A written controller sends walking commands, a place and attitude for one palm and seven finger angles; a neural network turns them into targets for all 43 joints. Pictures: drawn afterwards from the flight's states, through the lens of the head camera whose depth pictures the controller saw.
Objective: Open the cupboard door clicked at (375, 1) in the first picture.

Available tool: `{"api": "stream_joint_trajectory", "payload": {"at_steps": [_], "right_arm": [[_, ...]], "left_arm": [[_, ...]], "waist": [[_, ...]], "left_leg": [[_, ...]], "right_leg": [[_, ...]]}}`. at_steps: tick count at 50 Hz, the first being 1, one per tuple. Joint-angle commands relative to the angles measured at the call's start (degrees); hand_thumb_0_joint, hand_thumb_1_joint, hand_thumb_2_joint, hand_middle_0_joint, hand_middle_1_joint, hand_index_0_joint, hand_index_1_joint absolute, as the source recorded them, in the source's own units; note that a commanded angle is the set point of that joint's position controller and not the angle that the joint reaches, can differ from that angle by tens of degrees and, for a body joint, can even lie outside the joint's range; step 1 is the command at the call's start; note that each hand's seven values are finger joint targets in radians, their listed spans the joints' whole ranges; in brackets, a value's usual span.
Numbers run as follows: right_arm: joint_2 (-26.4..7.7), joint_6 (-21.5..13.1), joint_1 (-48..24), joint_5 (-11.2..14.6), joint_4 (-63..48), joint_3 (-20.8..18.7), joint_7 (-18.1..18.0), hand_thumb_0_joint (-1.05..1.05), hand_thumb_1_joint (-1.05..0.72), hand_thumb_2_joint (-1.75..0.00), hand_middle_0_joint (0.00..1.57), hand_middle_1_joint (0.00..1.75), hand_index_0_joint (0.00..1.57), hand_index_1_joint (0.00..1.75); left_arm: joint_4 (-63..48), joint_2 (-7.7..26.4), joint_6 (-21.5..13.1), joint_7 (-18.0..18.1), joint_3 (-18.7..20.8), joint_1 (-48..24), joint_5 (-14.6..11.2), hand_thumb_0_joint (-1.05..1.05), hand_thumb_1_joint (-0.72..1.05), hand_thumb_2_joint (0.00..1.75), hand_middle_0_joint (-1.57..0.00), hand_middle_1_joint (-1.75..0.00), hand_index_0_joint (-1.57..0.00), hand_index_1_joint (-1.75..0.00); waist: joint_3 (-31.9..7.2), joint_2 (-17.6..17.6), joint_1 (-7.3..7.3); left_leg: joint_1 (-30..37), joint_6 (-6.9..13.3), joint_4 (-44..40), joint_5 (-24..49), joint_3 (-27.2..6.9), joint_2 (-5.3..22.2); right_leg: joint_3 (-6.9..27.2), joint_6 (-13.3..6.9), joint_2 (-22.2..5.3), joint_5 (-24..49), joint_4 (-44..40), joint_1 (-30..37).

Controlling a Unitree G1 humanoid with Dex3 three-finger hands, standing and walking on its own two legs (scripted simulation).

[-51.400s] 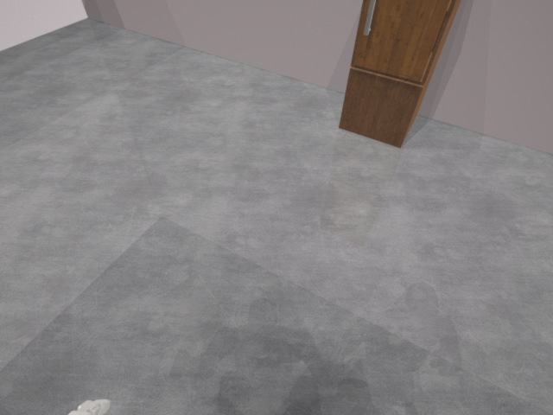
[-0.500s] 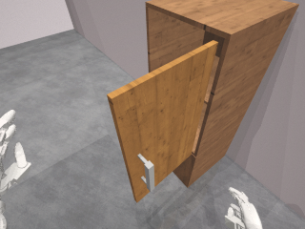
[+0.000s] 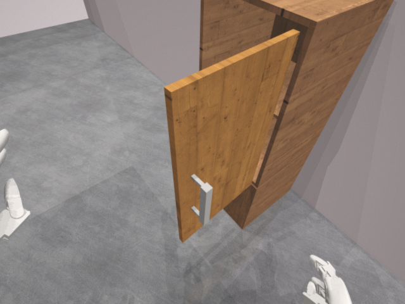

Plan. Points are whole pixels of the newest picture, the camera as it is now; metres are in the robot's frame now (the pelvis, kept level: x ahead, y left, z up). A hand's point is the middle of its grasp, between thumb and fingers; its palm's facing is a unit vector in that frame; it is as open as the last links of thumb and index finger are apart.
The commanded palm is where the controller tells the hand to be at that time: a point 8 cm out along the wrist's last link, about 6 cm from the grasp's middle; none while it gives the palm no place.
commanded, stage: step back with the hand held close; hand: left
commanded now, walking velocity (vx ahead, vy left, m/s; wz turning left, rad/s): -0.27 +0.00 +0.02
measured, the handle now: (200, 200) +0.37 +0.03 -0.08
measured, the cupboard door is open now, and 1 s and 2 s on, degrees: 94 94 94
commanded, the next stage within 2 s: stop stepping back and stand still in 0.74 s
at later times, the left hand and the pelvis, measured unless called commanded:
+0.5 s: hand out of the picture +0.13 +0.27 +0.17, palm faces +0.40 -0.75 -0.52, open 7.4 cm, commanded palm +0.06 +0.31 +0.19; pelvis -0.07 +0.00 -0.01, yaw +3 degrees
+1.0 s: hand out of the picture +0.03 +0.22 +0.19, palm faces +0.30 -0.84 -0.46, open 7.4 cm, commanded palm -0.01 +0.27 +0.19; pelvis -0.18 -0.01 -0.02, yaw -7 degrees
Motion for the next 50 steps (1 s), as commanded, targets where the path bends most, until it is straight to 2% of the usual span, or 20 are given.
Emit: {"api": "stream_joint_trajectory", "payload": {"at_steps": [1,10,15,17,20,22,23,25,27,31,36,39,42,43,44,45,47,48,49,50], "right_arm": [[-7.81,-4.21,-6.24,-0.47,-8.95,-3.14,-0.9,0.0,-0.9,-0.9,0.2,0.3,0.2,0.3],[-7.77,-5.38,-6.48,-0.63,-7.31,-3.58,0.05,0.0,-0.9,-0.9,0.2,0.3,0.2,0.3],[-5.93,-4.6,-5.78,-0.62,-6.2,-3.39,1.3,0.0,-0.9,-0.9,0.2,0.3,0.2,0.3],[-5.19,-3.72,-5.1,-0.1,-5.85,-3.41,1.71,0.0,-0.9,-0.9,0.2,0.3,0.2,0.3],[-6.21,-3.25,-6.68,0.15,-6.3,-3.57,1.05,0.0,-0.9,-0.9,0.2,0.3,0.2,0.3],[-8.05,-4.72,-8.36,-0.39,-7.66,-3.69,0.39,0.0,-0.9,-0.9,0.2,0.3,0.2,0.3],[-7.02,-5.92,-7.88,-1.33,-7.14,-3.84,0.13,0.0,-0.9,-0.9,0.2,0.3,0.2,0.3],[-6.83,-7.52,-8.0,-0.86,-5.43,-4.58,0.36,0.0,-0.9,-0.9,0.2,0.3,0.2,0.3],[-6.03,-8.55,-7.65,-1.06,-3.64,-4.26,0.81,0.0,-0.9,-0.9,0.2,0.3,0.2,0.3],[-5.42,-9.72,-6.59,-1.16,-0.62,-3.01,0.89,0.0,-0.9,-0.9,0.2,0.3,0.2,0.3],[-4.35,-9.23,-5.89,-1.87,0.09,-3.13,1.76,0.0,-0.9,-0.9,0.2,0.3,0.2,0.3],[-3.9,-7.55,-7.63,-1.89,-1.25,-2.48,2.39,0.0,-0.9,-0.9,0.2,0.3,0.2,0.3],[-3.32,-6.23,-9.59,-1.55,-2.57,-0.64,1.98,0.0,-0.9,-0.9,0.2,0.3,0.2,0.3],[-3.24,-7.16,-9.31,-1.11,-2.62,-0.34,1.63,0.0,-0.9,-0.9,0.2,0.3,0.2,0.3],[-4.07,-7.34,-8.38,-0.48,-2.51,-1.25,1.28,0.0,-0.9,-0.9,0.2,0.3,0.2,0.3],[-4.09,-7.03,-8.08,-0.4,-2.83,-0.77,0.93,0.0,-0.9,-0.9,0.2,0.3,0.2,0.3],[-4.52,-6.12,-6.43,0.29,-2.76,-0.27,-0.22,0.0,-0.9,-0.9,0.2,0.3,0.2,0.3],[-5.92,-6.51,-7.1,0.32,-2.93,-0.49,-0.69,0.0,-0.9,-0.9,0.2,0.3,0.2,0.3],[-6.17,-6.94,-7.35,0.57,-3.03,-0.87,-0.71,0.0,-0.9,-0.9,0.2,0.3,0.2,0.3],[-6.55,-7.32,-8.29,-0.24,-3.9,-0.93,-0.94,0.0,-0.9,-0.9,0.2,0.3,0.2,0.3]], "left_arm": [[-12.93,9.93,-4.53,1.54,8.04,-5.04,0.58,0.0,0.9,0.9,-0.2,-0.3,-0.2,-0.3],[-13.14,10.02,-5.72,0.93,8.77,-6.48,0.51,0.0,0.9,0.9,-0.2,-0.3,-0.2,-0.3],[-14.87,12.2,-6.39,1.57,8.62,-5.1,-0.85,0.0,0.9,0.9,-0.2,-0.3,-0.2,-0.3],[-14.58,13.1,-6.69,1.99,9.45,-1.7,-1.43,0.0,0.9,0.9,-0.2,-0.3,-0.2,-0.3],[-15.8,14.24,-7.27,2.14,11.42,1.58,-1.71,0.0,0.9,0.9,-0.2,-0.3,-0.2,-0.3],[-17.97,13.59,-7.97,1.83,13.46,2.06,-1.12,0.0,0.9,0.9,-0.2,-0.3,-0.2,-0.3],[-19.43,14.02,-7.87,1.91,13.56,0.52,-1.15,0.0,0.9,0.9,-0.2,-0.3,-0.2,-0.3],[-17.47,14.41,-8.07,1.97,13.59,-0.63,-1.65,0.0,0.9,0.9,-0.2,-0.3,-0.2,-0.3],[-15.86,10.76,-6.78,2.37,9.95,-0.03,-2.62,0.0,0.9,0.9,-0.2,-0.3,-0.2,-0.3],[-17.69,8.94,-6.1,2.03,4.31,-5.89,-2.88,0.0,0.9,0.9,-0.2,-0.3,-0.2,-0.3],[-18.95,11.59,-6.87,1.07,5.95,-6.93,-3.99,0.0,0.9,0.9,-0.2,-0.3,-0.2,-0.3],[-18.92,14.87,-7.68,0.07,10.21,-4.42,-5.71,0.0,0.9,0.9,-0.2,-0.3,-0.2,-0.3],[-21.55,20.76,-9.14,0.31,14.95,-3.96,-6.05,0.0,0.9,0.9,-0.2,-0.3,-0.2,-0.3],[-21.67,19.56,-8.94,0.22,13.05,-5.77,-5.13,0.0,0.9,0.9,-0.2,-0.3,-0.2,-0.3],[-19.36,16.86,-7.81,-0.37,11.58,-3.27,-4.79,0.0,0.9,0.9,-0.2,-0.3,-0.2,-0.3],[-17.63,18.59,-6.25,-0.22,14.19,-0.87,-4.9,0.0,0.9,0.9,-0.2,-0.3,-0.2,-0.3],[-13.48,14.42,-3.62,-0.27,10.85,-1.94,-5.04,0.0,0.9,0.9,-0.2,-0.3,-0.2,-0.3],[-11.81,14.11,-3.36,-0.09,10.31,-5.15,-4.92,0.0,0.9,0.9,-0.2,-0.3,-0.2,-0.3],[-8.12,12.99,-3.68,0.11,9.62,-5.18,-5.24,0.0,0.9,0.9,-0.2,-0.3,-0.2,-0.3],[-7.51,14.77,-3.52,0.42,11.33,-4.15,-4.86,0.0,0.9,0.9,-0.2,-0.3,-0.2,-0.3]], "waist": [[-3.84,5.29,-0.17],[-4.97,2.01,-0.51],[-5.67,-5.84,-1.63],[-9.27,-8.07,-1.79],[-7.87,1.56,-1.65],[-10.04,17.91,-0.12],[-10.68,16.62,-0.63],[-9.71,7.34,-0.16],[-9.71,5.53,0.38],[-12.28,12.06,-0.13],[-20.16,14.51,0.58],[-19.33,11.16,1.64],[-14.08,-3.29,1.26],[-12.35,-5.18,0.66],[-9.04,-9.24,-0.22],[-9.69,-6.91,-1.03],[-6.55,5.5,-2.9],[-4.08,11.6,-2.16],[-3.75,12.89,-1.53],[-2.44,14.01,-0.54]], "left_leg": [[-24.79,2.11,-21.75,-27.79,-18.87,15.72],[-24.9,1.29,-14.08,-27.46,-14.71,12.68],[-5.95,-4.47,5.55,-12.96,-8.41,3.56],[-0.72,-5.16,6.89,-9.46,-7.48,2.75],[-2.27,-3.04,-5.25,-11.58,-11.41,6.55],[-22.38,2.57,-25.11,-26.85,-25.93,20.61],[-24.15,4.0,-29.59,-27.78,-28.48,24.5],[-17.77,2.94,-25.43,-23.3,-24.02,24.5],[-6.98,0.96,-23.99,-15.87,-18.2,21.22],[7.0,-3.27,-28.63,-12.35,-14.26,18.06],[19.42,-8.64,-28.25,1.65,-10.0,16.14],[19.28,-9.88,-19.79,9.18,-4.89,14.1],[17.07,-9.53,5.13,0.66,-1.92,6.81],[14.64,-9.36,11.78,-2.42,-2.39,3.57],[11.44,-8.22,14.94,-0.99,-4.15,3.11],[12.41,-7.82,12.88,2.51,-3.26,3.61],[15.45,-5.92,-2.64,10.89,-7.23,5.92],[10.75,-3.7,-10.84,5.49,-14.11,10.03],[4.68,-3.53,-21.15,-15.77,-20.42,13.32],[-2.66,-6.1,-29.08,-28.06,-23.37,13.52]], "right_leg": [[2.51,0.67,0.55,3.43,9.9,22.84],[8.77,-0.84,-1.34,2.68,6.18,19.88],[21.92,-7.26,-13.73,-4.46,-12.26,-3.53],[18.22,-6.98,-14.34,-2.09,-12.95,-4.24],[9.62,-2.96,-7.11,-5.03,-6.62,-4.57],[-0.16,1.05,4.07,-5.73,18.41,15.33],[0.5,0.89,5.69,-12.24,31.54,16.3],[2.57,0.69,5.08,-15.95,38.25,9.54],[0.33,0.58,3.03,-17.9,33.83,2.33],[-3.83,-0.29,2.97,-21.07,17.99,2.6],[-6.38,-2.57,4.09,-22.27,0.46,6.95],[-4.63,-3.78,1.49,-14.32,-15.53,8.46],[8.16,-7.65,-16.42,-1.25,-23.75,-6.21],[6.51,-8.87,-18.11,-2.41,-21.17,-8.68],[2.96,-8.63,-15.18,3.73,-16.21,-7.36],[0.2,-7.29,-13.19,4.02,-13.37,-7.63],[-5.34,-1.3,-5.7,-1.05,-4.67,-6.02],[-6.1,0.72,-0.86,-9.07,-1.59,-3.16],[-5.73,0.2,1.72,-21.04,0.28,1.69],[-6.67,-1.1,3.75,-25.04,1.39,6.95]]}}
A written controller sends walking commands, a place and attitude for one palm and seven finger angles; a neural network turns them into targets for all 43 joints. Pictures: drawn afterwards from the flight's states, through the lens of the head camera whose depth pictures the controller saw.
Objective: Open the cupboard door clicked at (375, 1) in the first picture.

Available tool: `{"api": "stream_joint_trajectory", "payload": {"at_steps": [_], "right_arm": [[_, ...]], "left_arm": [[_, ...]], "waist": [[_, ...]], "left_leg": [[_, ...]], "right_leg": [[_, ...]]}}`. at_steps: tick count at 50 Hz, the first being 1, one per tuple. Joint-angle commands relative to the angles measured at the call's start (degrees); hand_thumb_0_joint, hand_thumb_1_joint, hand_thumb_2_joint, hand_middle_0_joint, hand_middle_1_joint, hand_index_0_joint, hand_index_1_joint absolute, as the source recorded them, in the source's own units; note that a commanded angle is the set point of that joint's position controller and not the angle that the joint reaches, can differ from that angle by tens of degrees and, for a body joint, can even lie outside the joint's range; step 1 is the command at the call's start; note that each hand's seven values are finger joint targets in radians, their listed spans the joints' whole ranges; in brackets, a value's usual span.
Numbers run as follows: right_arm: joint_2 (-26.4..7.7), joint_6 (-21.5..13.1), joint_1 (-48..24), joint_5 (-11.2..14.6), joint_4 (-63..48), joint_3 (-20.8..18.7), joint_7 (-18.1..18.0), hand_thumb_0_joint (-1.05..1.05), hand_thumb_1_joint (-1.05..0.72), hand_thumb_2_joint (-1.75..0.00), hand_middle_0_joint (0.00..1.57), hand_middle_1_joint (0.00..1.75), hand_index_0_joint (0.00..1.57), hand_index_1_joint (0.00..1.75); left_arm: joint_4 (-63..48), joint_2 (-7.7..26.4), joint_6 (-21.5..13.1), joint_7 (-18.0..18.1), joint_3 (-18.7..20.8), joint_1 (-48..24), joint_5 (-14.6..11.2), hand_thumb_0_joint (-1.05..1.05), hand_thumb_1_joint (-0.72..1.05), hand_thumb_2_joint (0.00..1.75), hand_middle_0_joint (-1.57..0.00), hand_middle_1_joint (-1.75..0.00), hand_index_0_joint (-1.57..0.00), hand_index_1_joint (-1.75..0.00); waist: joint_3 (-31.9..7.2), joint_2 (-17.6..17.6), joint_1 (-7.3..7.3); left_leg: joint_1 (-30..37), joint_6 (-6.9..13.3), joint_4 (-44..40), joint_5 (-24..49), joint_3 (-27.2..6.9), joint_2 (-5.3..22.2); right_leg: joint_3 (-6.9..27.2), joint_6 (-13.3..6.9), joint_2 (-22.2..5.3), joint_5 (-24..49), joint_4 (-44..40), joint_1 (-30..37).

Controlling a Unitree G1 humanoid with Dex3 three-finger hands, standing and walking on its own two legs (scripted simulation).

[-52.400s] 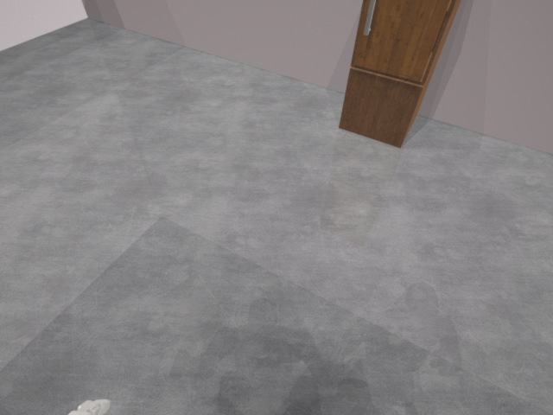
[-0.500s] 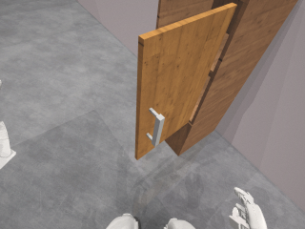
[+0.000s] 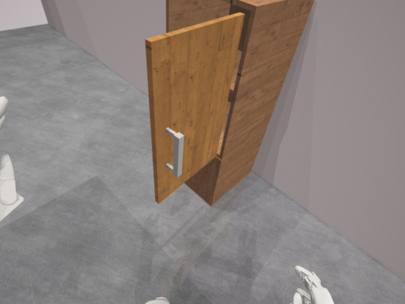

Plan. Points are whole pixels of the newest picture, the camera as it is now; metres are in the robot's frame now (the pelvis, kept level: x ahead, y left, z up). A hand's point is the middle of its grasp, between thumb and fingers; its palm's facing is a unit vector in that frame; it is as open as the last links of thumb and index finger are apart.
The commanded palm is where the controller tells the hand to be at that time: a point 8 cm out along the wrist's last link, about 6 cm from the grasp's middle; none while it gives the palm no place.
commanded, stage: stop stepping back and stand still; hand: left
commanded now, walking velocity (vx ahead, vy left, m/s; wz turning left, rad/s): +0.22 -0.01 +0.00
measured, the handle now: (173, 153) +0.55 +0.11 -0.06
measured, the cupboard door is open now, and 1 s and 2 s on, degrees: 94 94 94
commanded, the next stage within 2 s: let the arm hang, fingers relaxed in 1.08 s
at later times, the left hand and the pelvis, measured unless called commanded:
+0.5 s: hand out of the picture +0.11 +0.25 +0.20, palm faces +0.42 -0.75 -0.51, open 7.4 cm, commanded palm +0.04 +0.29 +0.20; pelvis -0.08 -0.01 +0.02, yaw +3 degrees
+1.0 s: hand out of the picture +0.13 +0.28 +0.19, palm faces +0.41 -0.76 -0.51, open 7.4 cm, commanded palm +0.06 +0.32 +0.20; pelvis -0.06 +0.01 +0.02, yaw +3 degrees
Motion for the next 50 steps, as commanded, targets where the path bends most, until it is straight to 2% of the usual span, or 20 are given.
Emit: {"api": "stream_joint_trajectory", "payload": {"at_steps": [1,3,4,5,6,8,11,13,16,21,22,24,25,27,30,34,37,40,44,50], "right_arm": [[-9.21,-3.48,-8.14,-0.25,-10.29,-3.3,-1.95,0.0,-0.9,-0.9,0.2,0.3,0.2,0.3],[-8.23,-3.12,-6.41,0.02,-10.41,-4.01,-1.09,0.0,-0.9,-0.9,0.2,0.3,0.2,0.3],[-7.55,-2.37,-5.49,0.71,-10.38,-4.6,-0.66,0.0,-0.9,-0.9,0.2,0.3,0.2,0.3],[-8.37,-2.2,-7.52,0.93,-9.98,-5.35,-0.37,0.0,-0.9,-0.9,0.2,0.3,0.2,0.3],[-9.05,-2.28,-4.91,0.32,-7.86,-5.39,-0.17,0.0,-0.9,-0.9,0.2,0.3,0.2,0.3],[-7.25,-3.99,-4.73,0.45,-7.62,-3.53,-0.21,0.0,-0.9,-0.9,0.2,0.3,0.2,0.3],[-8.42,-6.56,-3.93,0.24,-5.88,-4.31,-2.12,0.0,-0.9,-0.9,0.2,0.3,0.2,0.3],[-10.19,-6.94,-3.06,0.62,-7.15,-5.37,-2.58,0.0,-0.9,-0.9,0.2,0.3,0.2,0.3],[-8.17,-6.72,-2.66,-0.45,-7.07,-4.5,-1.78,0.0,-0.9,-0.9,0.2,0.3,0.2,0.3],[-8.15,-5.21,-6.28,-0.04,-9.57,-4.09,-0.83,0.0,-0.9,-0.9,0.2,0.3,0.2,0.3],[-7.9,-4.27,-6.54,-0.15,-10.07,-4.26,-0.82,0.0,-0.9,-0.9,0.2,0.3,0.2,0.3],[-7.15,-2.88,-6.64,0.06,-9.93,-4.96,-0.59,0.0,-0.9,-0.9,0.2,0.3,0.2,0.3],[-8.31,-2.94,-6.27,-0.25,-9.17,-4.88,-0.46,0.0,-0.9,-0.9,0.2,0.3,0.2,0.3],[-7.05,-3.29,-4.03,-0.21,-7.78,-3.89,-0.75,0.0,-0.9,-0.9,0.2,0.3,0.2,0.3],[-6.24,-3.8,-6.01,0.08,-8.45,-3.51,-1.81,0.0,-0.9,-0.9,0.2,0.3,0.2,0.3],[-7.17,-4.57,-5.79,-0.12,-9.25,-3.86,-1.93,0.0,-0.9,-0.9,0.2,0.3,0.2,0.3],[-9.45,-4.41,-5.77,0.84,-10.8,-4.92,-1.68,0.0,-0.9,-0.9,0.2,0.3,0.2,0.3],[-7.57,-4.48,-5.4,0.43,-10.13,-4.02,-1.15,0.0,-0.9,-0.9,0.2,0.3,0.2,0.3],[-7.53,-3.86,-4.86,1.07,-10.84,-4.17,-0.54,0.0,-0.9,-0.9,0.2,0.3,0.2,0.3],[-7.45,-2.36,-5.53,0.98,-11.42,-3.89,-0.75,0.0,-0.9,-0.9,0.2,0.3,0.2,0.3]], "left_arm": [[-1.76,7.54,-0.04,2.71,7.51,-5.9,0.08,0.0,0.9,0.9,-0.2,-0.3,-0.2,-0.3],[-3.78,7.05,-0.31,2.07,6.66,0.03,0.31,0.0,0.9,0.9,-0.2,-0.3,-0.2,-0.3],[-6.16,8.03,-0.55,1.8,6.88,2.38,0.53,0.0,0.9,0.9,-0.2,-0.3,-0.2,-0.3],[-10.0,9.65,-0.54,2.21,8.0,1.24,-0.17,0.0,0.9,0.9,-0.2,-0.3,-0.2,-0.3],[-12.52,8.42,-0.26,2.18,6.42,-1.05,0.38,0.0,0.9,0.9,-0.2,-0.3,-0.2,-0.3],[-9.85,6.26,-1.77,3.05,3.82,-6.31,2.4,0.0,0.9,0.9,-0.2,-0.3,-0.2,-0.3],[-3.83,5.7,-2.15,4.24,3.05,-11.78,3.59,0.0,0.9,0.9,-0.2,-0.3,-0.2,-0.3],[-4.48,5.54,-2.4,4.53,3.37,-11.07,3.02,0.0,0.9,0.9,-0.2,-0.3,-0.2,-0.3],[-3.87,5.53,-2.34,3.63,4.44,-6.44,2.17,0.0,0.9,0.9,-0.2,-0.3,-0.2,-0.3],[-5.26,3.57,-0.82,3.25,3.99,1.57,2.43,0.0,0.9,0.9,-0.2,-0.3,-0.2,-0.3],[-4.47,3.61,-0.43,3.31,3.97,1.56,2.66,0.0,0.9,0.9,-0.2,-0.3,-0.2,-0.3],[-3.47,5.67,0.54,3.56,4.9,-0.56,2.39,0.0,0.9,0.9,-0.2,-0.3,-0.2,-0.3],[-3.74,5.96,-0.34,4.04,5.35,-4.89,2.66,0.0,0.9,0.9,-0.2,-0.3,-0.2,-0.3],[-0.38,5.12,-1.69,3.97,4.4,-6.03,2.84,0.0,0.9,0.9,-0.2,-0.3,-0.2,-0.3],[2.72,3.22,-1.96,4.01,1.5,-9.82,3.46,0.0,0.9,0.9,-0.2,-0.3,-0.2,-0.3],[-0.92,2.06,-1.37,4.35,-0.21,-9.49,2.99,0.0,0.9,0.9,-0.2,-0.3,-0.2,-0.3],[-6.8,3.46,-1.7,4.2,1.39,-9.06,2.62,0.0,0.9,0.9,-0.2,-0.3,-0.2,-0.3],[-7.17,4.81,-1.68,3.68,3.95,-4.37,3.08,0.0,0.9,0.9,-0.2,-0.3,-0.2,-0.3],[-5.49,3.9,-1.35,3.82,4.58,0.8,2.2,0.0,0.9,0.9,-0.2,-0.3,-0.2,-0.3],[-3.17,4.14,-0.34,3.7,4.99,3.02,1.43,0.0,0.9,0.9,-0.2,-0.3,-0.2,-0.3]], "waist": [[0.69,17.92,0.49],[-2.58,11.78,1.23],[-2.11,-4.21,0.68],[1.67,-15.07,1.61],[4.82,-9.43,-0.24],[6.2,0.33,-1.04],[2.79,3.68,-0.81],[-3.4,13.71,-0.58],[-3.83,14.46,-0.77],[-1.32,12.32,0.2],[-0.03,8.33,0.13],[5.42,-13.39,0.96],[6.76,-8.94,-0.59],[4.91,-0.76,-0.99],[3.85,-2.59,-0.2],[1.18,-2.0,0.83],[-4.21,6.55,1.03],[-4.87,13.72,0.85],[-6.57,4.61,0.13],[-6.77,6.02,0.01]], "left_leg": [[3.2,-5.33,-31.51,-42.23,-18.74,9.52],[3.61,-7.81,-19.21,-33.18,-7.53,2.64],[12.32,-6.63,7.73,-20.09,0.87,-3.8],[9.81,-5.67,28.6,-16.81,-2.36,-4.84],[-0.32,-5.01,34.06,-12.87,-4.52,-1.44],[-0.84,-3.18,18.53,-17.28,-3.15,3.67],[16.12,-1.33,-2.84,-11.31,1.99,0.85],[27.09,2.54,-7.19,-1.16,-7.6,7.12],[21.16,7.84,-15.59,-3.33,-23.96,16.02],[-0.77,1.54,-15.82,-34.81,-7.69,8.83],[-3.94,-0.41,-7.38,-35.47,-3.9,4.93],[-8.18,-2.95,24.6,-24.79,-0.84,-0.64],[-10.12,-3.39,31.61,-22.01,-2.65,0.45],[-7.65,-3.28,28.13,-17.98,-2.87,3.13],[3.81,-2.17,11.16,-16.06,2.28,2.15],[19.41,-0.98,-6.27,-10.87,3.79,1.0],[26.2,2.26,-7.77,6.62,-7.48,10.25],[22.83,2.05,-8.54,11.98,-6.09,10.05],[19.43,-1.09,-3.99,9.63,-0.77,6.19],[20.59,-1.82,-6.06,10.2,-0.1,5.93]], "right_leg": [[-5.85,-2.15,5.89,-6.84,1.01,-5.33],[-2.78,-4.25,3.24,-7.71,-10.46,-1.72],[10.33,-7.14,-7.95,-14.3,-22.03,-17.71],[26.42,-12.13,-20.29,-16.47,-28.97,-30.13],[21.64,-13.83,-20.19,-8.89,-26.12,-26.97],[10.57,-9.18,-15.7,8.11,-18.35,-17.26],[5.67,-5.38,-11.17,21.31,-8.51,-14.97],[1.92,-0.53,-4.44,24.48,4.69,-17.3],[-0.07,0.63,-0.83,-1.19,14.39,-19.57],[-3.22,-1.82,-1.06,4.71,-2.06,0.03],[2.37,-4.05,-3.52,0.17,-7.37,-1.05],[34.27,-12.75,-21.27,-19.84,-26.19,-14.63],[34.11,-13.89,-22.3,-12.37,-26.17,-15.51],[20.27,-12.1,-19.07,6.66,-20.26,-11.92],[9.98,-8.75,-15.11,16.98,-16.39,-13.27],[6.64,-5.01,-11.44,15.21,-12.42,-14.49],[2.19,0.21,-4.57,23.5,-1.39,-14.03],[-1.39,0.4,-3.03,19.56,-1.22,-11.49],[2.79,-0.77,-5.15,37.35,-5.64,-5.34],[2.06,-0.36,-5.0,38.72,-6.4,-5.88]]}}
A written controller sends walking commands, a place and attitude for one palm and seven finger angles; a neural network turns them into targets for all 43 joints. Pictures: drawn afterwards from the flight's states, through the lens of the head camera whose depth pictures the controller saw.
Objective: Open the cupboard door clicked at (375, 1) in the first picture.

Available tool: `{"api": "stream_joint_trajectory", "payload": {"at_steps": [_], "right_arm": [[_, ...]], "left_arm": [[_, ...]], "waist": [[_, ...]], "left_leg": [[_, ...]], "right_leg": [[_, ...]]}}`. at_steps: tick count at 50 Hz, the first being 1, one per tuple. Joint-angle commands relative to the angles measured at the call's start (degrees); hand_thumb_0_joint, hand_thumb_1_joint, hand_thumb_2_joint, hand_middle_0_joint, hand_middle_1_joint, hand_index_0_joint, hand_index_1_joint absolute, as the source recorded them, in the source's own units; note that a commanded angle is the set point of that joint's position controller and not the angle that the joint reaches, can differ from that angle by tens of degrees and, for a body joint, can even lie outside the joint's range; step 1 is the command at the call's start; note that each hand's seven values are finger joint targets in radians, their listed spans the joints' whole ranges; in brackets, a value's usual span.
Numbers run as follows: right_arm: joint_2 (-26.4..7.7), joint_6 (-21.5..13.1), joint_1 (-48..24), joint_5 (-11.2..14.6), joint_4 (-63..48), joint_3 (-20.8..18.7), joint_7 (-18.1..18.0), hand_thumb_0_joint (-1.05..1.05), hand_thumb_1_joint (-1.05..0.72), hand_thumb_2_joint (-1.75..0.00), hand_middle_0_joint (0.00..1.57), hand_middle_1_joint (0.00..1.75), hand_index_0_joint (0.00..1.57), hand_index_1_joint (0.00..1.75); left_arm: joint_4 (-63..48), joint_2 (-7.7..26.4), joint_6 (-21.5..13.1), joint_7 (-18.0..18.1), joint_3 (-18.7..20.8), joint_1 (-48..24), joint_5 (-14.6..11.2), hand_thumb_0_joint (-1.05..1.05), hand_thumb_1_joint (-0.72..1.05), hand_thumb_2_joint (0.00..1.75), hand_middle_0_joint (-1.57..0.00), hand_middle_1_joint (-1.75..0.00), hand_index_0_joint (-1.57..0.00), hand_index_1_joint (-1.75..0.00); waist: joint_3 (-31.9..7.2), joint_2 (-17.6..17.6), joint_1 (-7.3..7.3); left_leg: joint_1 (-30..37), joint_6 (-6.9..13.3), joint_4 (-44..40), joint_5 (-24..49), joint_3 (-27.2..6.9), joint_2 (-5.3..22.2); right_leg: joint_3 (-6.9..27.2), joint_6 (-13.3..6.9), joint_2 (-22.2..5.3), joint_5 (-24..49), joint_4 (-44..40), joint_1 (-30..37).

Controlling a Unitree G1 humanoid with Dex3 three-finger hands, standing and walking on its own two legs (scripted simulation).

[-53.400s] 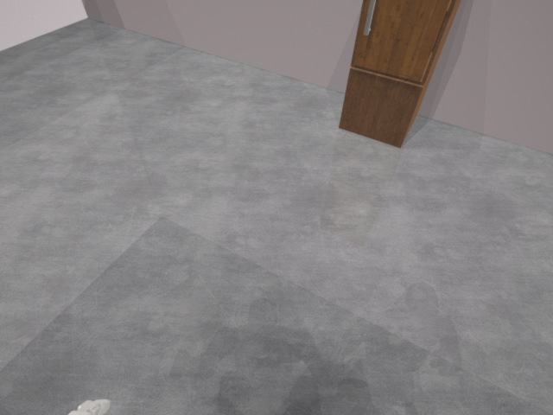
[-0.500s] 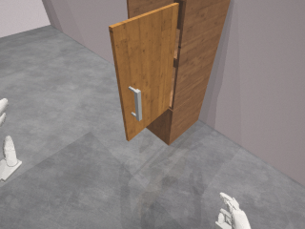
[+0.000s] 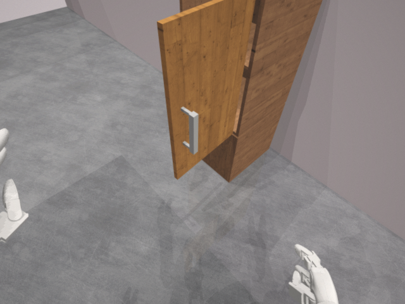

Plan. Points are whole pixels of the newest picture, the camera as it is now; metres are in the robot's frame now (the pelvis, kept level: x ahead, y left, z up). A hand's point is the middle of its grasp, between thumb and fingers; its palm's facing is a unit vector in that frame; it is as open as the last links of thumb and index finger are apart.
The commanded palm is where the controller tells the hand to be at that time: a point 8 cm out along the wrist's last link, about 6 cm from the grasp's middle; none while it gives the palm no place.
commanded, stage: stop stepping back and stand still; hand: left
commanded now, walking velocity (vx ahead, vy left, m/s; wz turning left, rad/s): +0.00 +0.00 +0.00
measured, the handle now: (189, 131) +0.61 +0.07 -0.08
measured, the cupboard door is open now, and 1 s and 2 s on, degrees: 94 94 94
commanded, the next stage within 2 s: let the arm hang, fingers relaxed in 0.08 s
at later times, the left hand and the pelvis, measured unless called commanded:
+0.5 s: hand out of the picture -0.01 +0.18 -0.17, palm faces +0.03 -0.98 -0.18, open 7.1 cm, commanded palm none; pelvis -0.03 +0.01 +0.00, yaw +2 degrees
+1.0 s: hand out of the picture -0.06 +0.18 -0.17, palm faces +0.07 -0.98 -0.19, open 7.4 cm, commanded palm none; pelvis -0.03 +0.01 +0.00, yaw +2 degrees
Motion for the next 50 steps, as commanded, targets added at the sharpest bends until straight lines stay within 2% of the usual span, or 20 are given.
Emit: {"api": "stream_joint_trajectory", "payload": {"at_steps": [1,8,9,10,11,12,13,14,15,16,18,20,22,25,29,30,31,33,37,50], "right_arm": [[-7.46,-1.61,-2.63,0.22,-8.13,-2.68,-1.18,0.0,-0.9,-0.9,0.2,0.3,0.2,0.3],[-7.79,-1.77,-3.54,-0.06,-8.14,-2.52,-1.65,0.0,-0.9,-0.9,0.2,0.3,0.2,0.3],[-18.9,-4.17,-6.71,-0.19,5.55,-5.42,3.78,0.0,-0.9,-0.9,0.2,0.3,0.2,0.3],[-15.56,-0.51,-2.44,-0.4,6.56,-5.67,3.69,0.0,-0.9,-0.9,0.2,0.3,0.2,0.3],[-14.35,1.19,-1.02,-0.94,6.65,-4.61,3.63,0.0,-0.9,-0.9,0.2,0.3,0.2,0.3],[-13.9,2.38,-1.91,-1.22,6.59,-3.7,3.58,0.0,-0.9,-0.9,0.2,0.3,0.2,0.3],[-14.09,3.14,-2.46,-1.66,6.97,-3.23,3.61,0.0,-0.9,-0.9,0.2,0.3,0.2,0.3],[-14.25,3.72,-2.58,-1.96,8.01,-3.08,3.68,0.0,-0.9,-0.9,0.2,0.3,0.2,0.3],[-14.16,4.42,-2.15,-2.07,8.86,-3.1,3.82,0.0,-0.9,-0.9,0.2,0.3,0.2,0.3],[-13.49,5.15,-1.82,-2.29,10.24,-2.87,3.86,0.0,-0.9,-0.9,0.2,0.3,0.2,0.3],[-11.67,6.23,-1.06,-2.49,13.06,-2.14,3.82,0.0,-0.9,-0.9,0.2,0.3,0.2,0.3],[-11.08,6.78,-0.62,-2.34,15.82,-1.61,3.56,0.0,-0.9,-0.9,0.2,0.3,0.2,0.3],[-9.64,6.91,-0.1,-2.14,18.71,-1.3,3.14,0.0,-0.9,-0.9,0.2,0.3,0.2,0.3],[-8.21,7.18,2.3,-2.01,22.13,-1.51,2.38,0.0,-0.9,-0.9,0.2,0.3,0.2,0.3],[-6.49,7.29,6.07,-1.77,25.86,-1.75,1.82,0.0,-0.9,-0.9,0.2,0.3,0.2,0.3],[-6.78,7.34,6.81,-1.61,26.33,-1.92,1.68,0.0,-0.9,-0.9,0.2,0.3,0.2,0.3],[-6.46,7.32,7.58,-1.61,26.96,-2.01,1.59,0.0,-0.9,-0.9,0.2,0.3,0.2,0.3],[-5.86,7.36,8.75,-1.6,28.12,-2.12,1.44,0.0,-0.9,-0.9,0.2,0.3,0.2,0.3],[-4.57,7.43,10.5,-1.57,29.24,-2.14,1.35,0.0,-0.9,-0.9,0.2,0.3,0.2,0.3],[-1.73,7.33,10.63,-1.77,30.57,-2.12,1.59,0.0,-0.9,-0.9,0.2,0.3,0.2,0.3]], "left_arm": [[-8.7,9.01,-2.37,1.6,8.22,1.33,-0.75,0.0,0.9,0.9,-0.2,-0.3,-0.2,-0.3],[-8.66,8.11,-1.75,1.35,6.07,-1.89,-0.62,0.0,0.9,0.9,-0.2,-0.3,-0.2,-0.3],[35.58,-1.61,6.42,-6.84,-18.7,-6.98,4.72,0.0,0.9,0.9,-0.2,-0.3,-0.2,-0.3],[37.87,-3.58,10.78,-7.91,-17.85,-7.3,4.41,0.0,0.9,0.9,-0.2,-0.3,-0.2,-0.3],[40.34,-4.48,11.62,-8.06,-18.27,-8.52,4.21,0.0,0.9,0.9,-0.2,-0.3,-0.2,-0.3],[43.35,-4.07,11.67,-8.23,-18.52,-10.16,4.29,0.0,0.9,0.9,-0.2,-0.3,-0.2,-0.3],[46.6,-3.15,11.57,-8.33,-18.93,-12.01,4.53,0.0,0.9,0.9,-0.2,-0.3,-0.2,-0.3],[50.26,-2.26,11.41,-8.3,-19.21,-14.08,4.61,0.0,0.9,0.9,-0.2,-0.3,-0.2,-0.3],[54.11,-1.49,11.32,-8.09,-19.62,-16.48,4.55,0.0,0.9,0.9,-0.2,-0.3,-0.2,-0.3],[58.18,-1.68,11.53,-7.85,-20.21,-17.77,4.35,0.0,0.9,0.9,-0.2,-0.3,-0.2,-0.3],[65.93,-2.62,12.04,-7.37,-21.55,-19.15,3.93,0.0,0.9,0.9,-0.2,-0.3,-0.2,-0.3],[72.66,-3.09,12.26,-7.03,-22.37,-18.66,3.7,0.0,0.9,0.9,-0.2,-0.3,-0.2,-0.3],[78.6,-3.98,12.22,-6.96,-22.84,-17.41,3.38,0.0,0.9,0.9,-0.2,-0.3,-0.2,-0.3],[84.86,-5.7,12.15,-6.79,-22.4,-15.2,3.31,0.0,0.9,0.9,-0.2,-0.3,-0.2,-0.3],[90.31,-7.44,11.94,-6.82,-23.06,-13.5,3.01,0.0,0.9,0.9,-0.2,-0.3,-0.2,-0.3],[91.05,-7.56,11.91,-6.76,-23.0,-13.07,3.02,0.0,0.9,0.9,-0.2,-0.3,-0.2,-0.3],[91.91,-8.24,11.95,-6.69,-23.18,-12.78,3.05,0.0,0.9,0.9,-0.2,-0.3,-0.2,-0.3],[93.1,-9.05,12.07,-6.52,-23.32,-11.94,3.04,0.0,0.9,0.9,-0.2,-0.3,-0.2,-0.3],[94.4,-10.08,12.07,-6.2,-23.36,-10.47,3.05,0.0,0.9,0.9,-0.2,-0.3,-0.2,-0.3],[93.81,-11.67,12.02,-5.62,-22.94,-10.73,3.23,0.0,0.9,0.9,-0.2,-0.3,-0.2,-0.3]], "waist": [[-10.41,3.37,0.23],[-7.0,3.62,0.46],[-2.44,5.39,-1.4],[-6.8,4.3,-0.26],[-7.39,3.12,0.03],[-6.27,0.21,0.57],[-4.96,-5.34,0.78],[-4.12,-9.35,0.58],[-3.33,-10.98,0.03],[-2.77,-10.39,-0.27],[-2.62,-5.29,-0.49],[-2.66,0.9,0.05],[-1.71,5.35,0.26],[-0.55,8.61,0.57],[-0.92,6.13,-0.01],[-0.57,3.41,0.08],[-0.5,2.38,-0.18],[0.06,2.48,-0.17],[1.51,-0.34,-0.04],[4.64,-0.37,0.21]], "left_leg": [[6.6,1.04,-3.93,22.07,-4.09,3.15],[4.94,1.21,-7.8,8.96,-4.78,2.8],[-2.12,2.05,-0.39,14.44,-7.82,4.45],[1.13,1.7,-1.76,16.97,-6.28,4.83],[-1.32,2.92,-3.06,10.58,-8.43,6.07],[-3.94,3.78,-4.62,5.63,-9.83,6.11],[-4.95,3.74,-5.18,1.77,-10.66,5.22],[-3.65,3.31,-4.28,0.57,-10.21,3.95],[-1.62,2.89,-3.58,1.8,-9.59,2.92],[0.31,2.65,-3.07,3.65,-8.77,2.21],[2.86,2.08,-4.45,6.6,-8.09,1.91],[2.65,1.86,-7.51,5.35,-8.86,2.56],[2.16,1.58,-8.96,2.46,-8.41,2.28],[1.8,1.48,-10.37,-1.28,-8.46,2.28],[3.64,1.59,-10.84,-2.11,-8.47,2.44],[4.34,1.83,-10.67,-1.44,-8.68,2.71],[4.79,1.91,-10.89,-1.35,-8.75,2.93],[5.02,2.06,-11.36,-1.61,-8.86,3.07],[4.22,2.07,-11.43,-1.33,-8.27,2.96],[3.43,1.83,-11.21,-0.24,-7.19,2.22]], "right_leg": [[3.45,1.03,-3.47,25.14,-2.84,2.36],[3.68,1.38,-2.67,12.83,-7.23,-0.56],[0.56,-0.07,-6.74,15.72,1.66,-6.8],[3.83,-0.33,-6.55,12.94,-0.47,-6.48],[2.2,-0.35,-5.74,6.04,0.23,-5.88],[2.06,-0.39,-5.21,3.4,0.07,-4.9],[2.73,-0.77,-5.12,1.89,-1.6,-4.47],[4.24,-1.42,-6.13,0.64,-3.79,-5.82],[5.57,-2.26,-7.21,-0.24,-5.19,-7.38],[6.18,-2.62,-8.03,0.09,-6.03,-8.61],[5.91,-2.21,-7.91,1.49,-6.18,-8.06],[5.18,-1.4,-6.7,0.87,-6.23,-5.19],[5.51,-1.44,-6.69,1.21,-7.48,-3.89],[4.95,-1.84,-6.23,1.31,-9.29,-2.45],[4.53,-2.09,-6.52,1.15,-10.75,-2.82],[4.08,-2.11,-6.35,1.11,-11.0,-3.14],[3.76,-1.99,-6.45,1.06,-10.95,-3.57],[3.54,-1.9,-6.28,1.02,-10.62,-3.97],[3.15,-1.76,-6.34,0.33,-10.56,-4.22],[3.26,-1.35,-6.33,-0.23,-10.18,-6.27]]}}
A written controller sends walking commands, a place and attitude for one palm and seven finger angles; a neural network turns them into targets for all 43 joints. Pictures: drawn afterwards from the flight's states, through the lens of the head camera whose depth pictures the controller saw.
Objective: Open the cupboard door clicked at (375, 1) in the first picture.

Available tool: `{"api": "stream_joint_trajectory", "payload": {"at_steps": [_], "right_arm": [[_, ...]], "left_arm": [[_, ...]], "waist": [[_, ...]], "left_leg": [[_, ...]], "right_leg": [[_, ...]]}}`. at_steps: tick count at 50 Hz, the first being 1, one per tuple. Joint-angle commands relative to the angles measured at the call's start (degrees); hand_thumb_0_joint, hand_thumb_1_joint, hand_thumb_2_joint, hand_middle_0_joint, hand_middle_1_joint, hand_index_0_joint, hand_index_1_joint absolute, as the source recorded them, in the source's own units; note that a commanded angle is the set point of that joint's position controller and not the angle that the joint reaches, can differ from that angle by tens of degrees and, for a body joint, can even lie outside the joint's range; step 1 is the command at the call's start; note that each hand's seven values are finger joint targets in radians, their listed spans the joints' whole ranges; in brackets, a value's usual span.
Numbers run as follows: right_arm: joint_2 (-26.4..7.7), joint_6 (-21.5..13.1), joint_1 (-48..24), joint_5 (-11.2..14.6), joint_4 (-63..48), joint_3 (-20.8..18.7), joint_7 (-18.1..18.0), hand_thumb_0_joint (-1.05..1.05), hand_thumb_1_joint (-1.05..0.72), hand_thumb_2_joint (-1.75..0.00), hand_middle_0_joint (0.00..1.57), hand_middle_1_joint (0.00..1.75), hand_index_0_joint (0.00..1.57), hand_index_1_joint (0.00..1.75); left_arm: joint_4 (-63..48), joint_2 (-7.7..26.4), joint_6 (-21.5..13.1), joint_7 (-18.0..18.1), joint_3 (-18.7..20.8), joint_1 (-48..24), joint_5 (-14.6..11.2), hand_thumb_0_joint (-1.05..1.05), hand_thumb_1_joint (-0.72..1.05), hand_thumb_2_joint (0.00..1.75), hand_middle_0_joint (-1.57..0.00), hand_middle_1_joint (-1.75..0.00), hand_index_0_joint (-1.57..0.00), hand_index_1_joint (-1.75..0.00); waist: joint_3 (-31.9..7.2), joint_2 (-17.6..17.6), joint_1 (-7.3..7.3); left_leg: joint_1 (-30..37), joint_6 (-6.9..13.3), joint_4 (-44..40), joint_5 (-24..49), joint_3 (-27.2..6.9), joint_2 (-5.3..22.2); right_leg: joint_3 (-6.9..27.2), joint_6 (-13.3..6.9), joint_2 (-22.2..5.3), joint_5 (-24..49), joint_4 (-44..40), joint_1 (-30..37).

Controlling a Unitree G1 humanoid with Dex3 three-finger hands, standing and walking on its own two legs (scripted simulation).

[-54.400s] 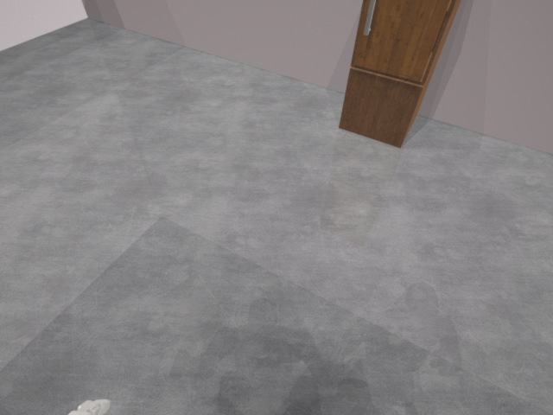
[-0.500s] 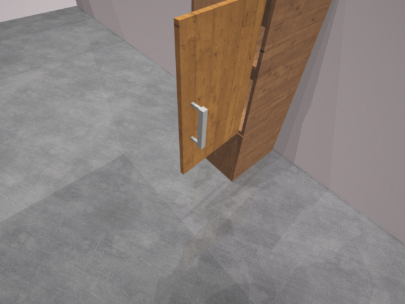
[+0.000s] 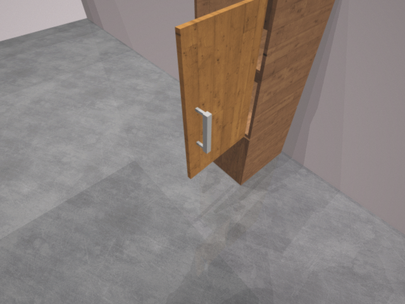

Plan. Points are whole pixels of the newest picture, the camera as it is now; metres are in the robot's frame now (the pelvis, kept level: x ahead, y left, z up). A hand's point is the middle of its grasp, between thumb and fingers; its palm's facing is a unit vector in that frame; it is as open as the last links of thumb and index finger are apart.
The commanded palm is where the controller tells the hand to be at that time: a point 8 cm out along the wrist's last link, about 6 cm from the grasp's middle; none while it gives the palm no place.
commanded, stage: let the arm hang, fingers relaxed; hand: left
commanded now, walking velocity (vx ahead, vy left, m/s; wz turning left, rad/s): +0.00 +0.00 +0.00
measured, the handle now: (202, 131) +0.65 +0.04 -0.09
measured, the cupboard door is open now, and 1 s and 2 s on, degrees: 94 94 94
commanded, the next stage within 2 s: look to check the result in 0.28 s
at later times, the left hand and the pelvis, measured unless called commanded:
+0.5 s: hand out of the picture +0.00 +0.17 -0.17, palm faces +0.03 -0.98 -0.19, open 7.4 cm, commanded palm none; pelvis +0.02 +0.00 +0.00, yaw +0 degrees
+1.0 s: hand out of the picture +0.06 +0.19 -0.17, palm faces +0.01 -0.97 -0.24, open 7.4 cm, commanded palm none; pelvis +0.03 -0.01 +0.01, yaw +0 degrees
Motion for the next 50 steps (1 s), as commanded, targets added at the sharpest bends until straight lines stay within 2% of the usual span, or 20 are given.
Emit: {"api": "stream_joint_trajectory", "payload": {"at_steps": [1,8,14,20,27,30,37,40,50], "right_arm": [[-5.08,-0.47,4.38,0.2,-0.91,-1.0,-0.43,0.0,-0.9,-0.9,0.2,0.3,0.2,0.3],[-5.44,-1.04,3.85,0.19,-1.18,-0.96,-0.58,0.0,-0.9,-0.9,0.2,0.3,0.2,0.3],[-6.33,-1.05,3.17,0.27,-1.19,-1.03,-0.66,0.0,-0.9,-0.9,0.2,0.3,0.2,0.3],[-7.96,-1.19,2.04,0.49,-1.48,-1.33,-0.72,0.0,-0.9,-0.9,0.2,0.3,0.2,0.3],[-9.06,-1.36,0.2,0.46,-1.43,-1.32,-0.76,0.0,-0.9,-0.9,0.2,0.3,0.2,0.3],[-10.01,-1.43,-0.56,0.62,-1.58,-1.46,-0.74,0.0,-0.9,-0.9,0.2,0.3,0.2,0.3],[-11.39,-1.48,-2.79,0.47,-1.79,-1.49,-0.64,0.0,-0.9,-0.9,0.2,0.3,0.2,0.3],[-12.52,-1.74,-3.54,0.56,-2.12,-1.57,-0.64,0.0,-0.9,-0.9,0.2,0.3,0.2,0.3],[-14.55,-1.93,-5.72,0.6,-2.45,-1.62,-0.52,0.0,-0.9,-0.9,0.2,0.3,0.2,0.3]], "left_arm": [[-1.16,5.75,-0.31,0.58,1.19,4.65,0.13,0.0,0.9,0.9,-0.2,-0.3,-0.2,-0.3],[-1.52,6.12,-0.69,0.43,1.48,3.34,0.0,0.0,0.9,0.9,-0.2,-0.3,-0.2,-0.3],[-1.52,6.56,-0.7,0.31,1.42,2.67,-0.02,0.0,0.9,0.9,-0.2,-0.3,-0.2,-0.3],[-1.64,7.66,-0.98,0.28,1.65,2.24,-0.02,0.0,0.9,0.9,-0.2,-0.3,-0.2,-0.3],[-1.29,8.4,-1.07,0.21,1.52,1.33,-0.03,0.0,0.9,0.9,-0.2,-0.3,-0.2,-0.3],[-1.39,9.33,-1.25,0.16,1.66,0.86,-0.01,0.0,0.9,0.9,-0.2,-0.3,-0.2,-0.3],[-1.57,10.46,-1.36,0.05,1.57,-0.79,0.01,0.0,0.9,0.9,-0.2,-0.3,-0.2,-0.3],[-1.88,11.58,-1.61,-0.01,1.89,-1.49,0.05,0.0,0.9,0.9,-0.2,-0.3,-0.2,-0.3],[-2.34,13.89,-1.93,-0.13,2.11,-3.85,-0.01,0.0,0.9,0.9,-0.2,-0.3,-0.2,-0.3]], "waist": [[4.69,-1.61,-0.16],[2.58,-0.84,-0.04],[2.51,-0.38,-0.13],[1.48,-2.05,-0.04],[1.07,-0.89,-0.17],[0.57,-2.01,-0.02],[0.91,-1.89,-0.15],[-1.07,-1.52,0.02],[-2.05,-2.17,0.16]], "left_leg": [[1.3,0.16,-5.83,-5.94,-6.22,4.71],[2.46,0.15,-5.55,-1.31,-6.15,4.88],[3.43,0.08,-5.73,-0.93,-6.28,4.99],[5.05,0.36,-5.26,1.73,-6.33,5.27],[6.29,0.38,-5.34,3.53,-6.44,5.54],[6.62,0.41,-5.31,4.4,-6.36,5.63],[7.27,0.29,-5.78,4.85,-6.57,5.74],[8.14,0.41,-5.58,7.41,-6.7,5.87],[9.22,0.26,-5.71,10.63,-6.69,6.14]], "right_leg": [[4.69,-2.33,-4.43,-3.75,-7.38,-7.64],[4.63,-2.32,-4.55,0.9,-7.02,-4.66],[4.61,-2.3,-4.54,1.29,-7.57,-4.21],[4.38,-2.32,-4.65,2.65,-8.18,-3.31],[4.71,-2.28,-4.9,4.24,-8.44,-2.68],[4.54,-2.26,-4.98,5.07,-8.76,-1.99],[4.78,-2.19,-5.25,5.78,-9.57,-1.66],[4.8,-2.25,-5.31,8.16,-9.52,0.01],[4.61,-2.17,-5.95,12.71,-10.15,1.78]]}}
